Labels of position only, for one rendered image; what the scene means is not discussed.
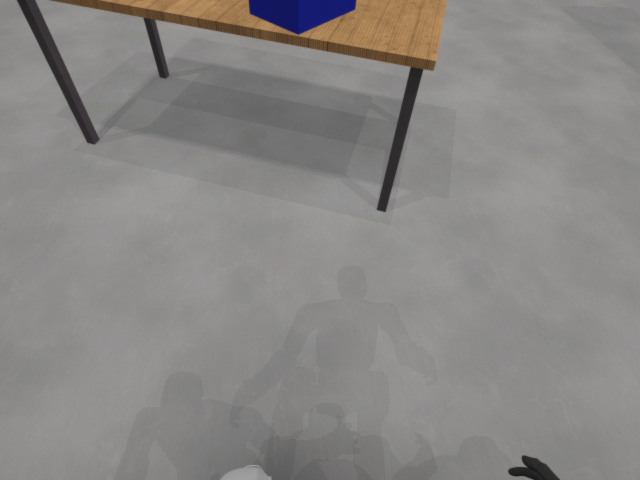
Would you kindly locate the robot right hand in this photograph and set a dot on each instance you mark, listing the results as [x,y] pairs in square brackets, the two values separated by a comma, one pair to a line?
[535,470]

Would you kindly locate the table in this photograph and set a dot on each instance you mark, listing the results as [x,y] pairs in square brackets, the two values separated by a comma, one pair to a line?
[403,32]

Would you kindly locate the carton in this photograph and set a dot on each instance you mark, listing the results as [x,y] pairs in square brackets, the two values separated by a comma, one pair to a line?
[299,16]

